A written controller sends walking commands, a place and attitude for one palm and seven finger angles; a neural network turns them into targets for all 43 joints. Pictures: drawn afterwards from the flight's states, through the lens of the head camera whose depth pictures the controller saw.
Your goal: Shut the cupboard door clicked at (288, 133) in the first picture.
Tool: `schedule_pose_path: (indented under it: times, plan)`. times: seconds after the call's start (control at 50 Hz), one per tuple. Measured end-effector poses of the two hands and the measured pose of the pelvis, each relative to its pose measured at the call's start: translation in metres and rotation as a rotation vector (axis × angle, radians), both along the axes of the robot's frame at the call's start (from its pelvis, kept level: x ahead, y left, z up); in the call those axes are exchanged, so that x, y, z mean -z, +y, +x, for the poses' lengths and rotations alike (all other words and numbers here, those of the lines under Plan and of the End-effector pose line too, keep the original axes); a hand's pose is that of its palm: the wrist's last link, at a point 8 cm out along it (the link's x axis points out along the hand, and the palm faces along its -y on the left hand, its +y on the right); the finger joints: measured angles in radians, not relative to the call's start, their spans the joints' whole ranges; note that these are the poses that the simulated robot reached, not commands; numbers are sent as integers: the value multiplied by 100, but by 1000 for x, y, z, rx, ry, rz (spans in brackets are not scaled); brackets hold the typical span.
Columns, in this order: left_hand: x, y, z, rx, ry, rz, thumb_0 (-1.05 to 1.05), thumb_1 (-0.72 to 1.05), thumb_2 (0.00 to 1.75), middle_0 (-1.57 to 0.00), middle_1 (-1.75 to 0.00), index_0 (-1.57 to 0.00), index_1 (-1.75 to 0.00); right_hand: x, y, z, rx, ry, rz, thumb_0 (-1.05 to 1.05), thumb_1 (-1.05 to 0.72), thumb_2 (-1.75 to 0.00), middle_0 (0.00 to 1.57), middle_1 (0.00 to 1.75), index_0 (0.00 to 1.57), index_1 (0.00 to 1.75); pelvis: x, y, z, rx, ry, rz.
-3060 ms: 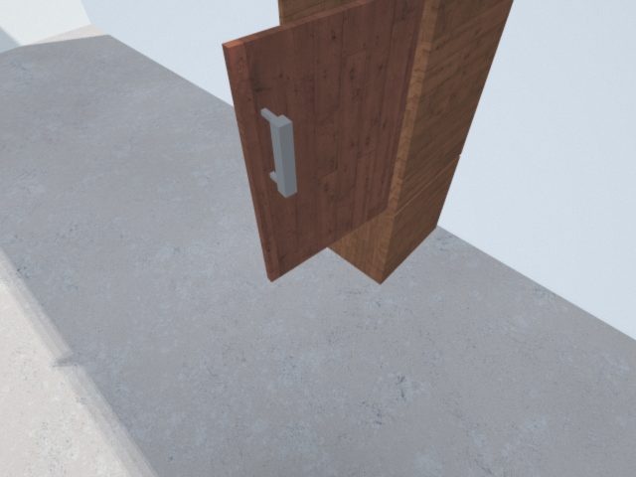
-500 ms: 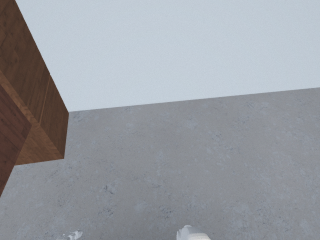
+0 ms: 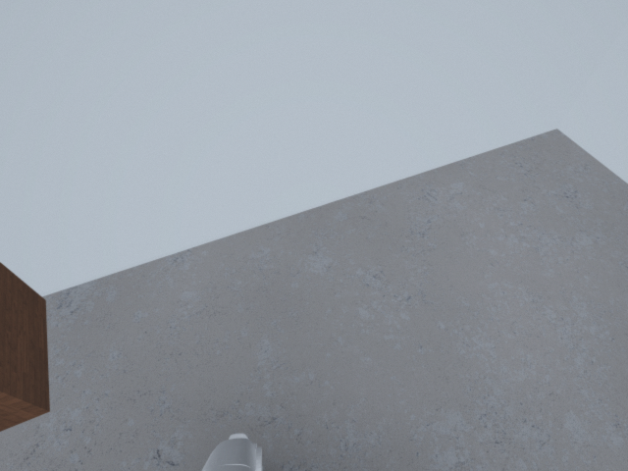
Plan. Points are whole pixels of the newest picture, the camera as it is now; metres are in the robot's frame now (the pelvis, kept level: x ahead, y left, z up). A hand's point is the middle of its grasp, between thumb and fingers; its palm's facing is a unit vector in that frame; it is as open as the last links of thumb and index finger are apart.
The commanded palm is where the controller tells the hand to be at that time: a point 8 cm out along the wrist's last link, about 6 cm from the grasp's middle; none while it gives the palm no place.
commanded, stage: walk to a spot facing it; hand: left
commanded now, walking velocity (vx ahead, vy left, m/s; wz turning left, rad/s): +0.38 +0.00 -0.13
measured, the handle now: out of the picture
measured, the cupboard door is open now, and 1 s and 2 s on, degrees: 81 81 81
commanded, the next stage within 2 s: turn to face it in 0.62 s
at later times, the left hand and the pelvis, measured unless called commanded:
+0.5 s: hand (238, 340) +0.34 +0.15 -0.18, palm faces -0.14 -0.97 -0.22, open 7.4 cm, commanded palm none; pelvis +0.22 -0.03 -0.02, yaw -8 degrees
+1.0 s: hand (255, 290) +0.45 +0.13 -0.20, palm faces +0.07 -0.98 -0.17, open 7.3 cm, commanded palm none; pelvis +0.41 -0.05 -0.02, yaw +2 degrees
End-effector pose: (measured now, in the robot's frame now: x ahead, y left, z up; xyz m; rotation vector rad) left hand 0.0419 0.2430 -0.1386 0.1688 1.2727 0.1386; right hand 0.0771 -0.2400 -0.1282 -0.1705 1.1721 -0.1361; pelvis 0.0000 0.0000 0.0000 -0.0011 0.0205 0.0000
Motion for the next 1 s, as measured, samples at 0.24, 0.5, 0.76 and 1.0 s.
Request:
schedule_pose_path:
  times: [0.24,0.5,0.76,1.0]
  plan:
    - [15,23,75,-5,107,-21,0,92,90,-20,-30,-19,-30,-1,27,97,9,-56,-24,0,-90,-89,20,30,20,30,7,21,107,59,-18,1]
    - [6,-47,293,176,-102,11,0,91,90,-20,-30,-19,-30,33,-17,42,243,367,63,0,-91,-89,20,30,20,30,20,-35,222,133,-19,28]
    - [7,-75,335,76,33,-22,-1,94,90,-20,-30,-20,-30,8,-51,263,148,130,28,1,-91,-89,20,30,19,30,0,-60,334,82,-8,-7]
    - [31,-60,395,-69,48,-38,0,91,90,-20,-30,-20,-30,14,-37,414,-35,15,-31,0,-90,-89,20,30,20,30,18,-47,410,-31,-23,-20]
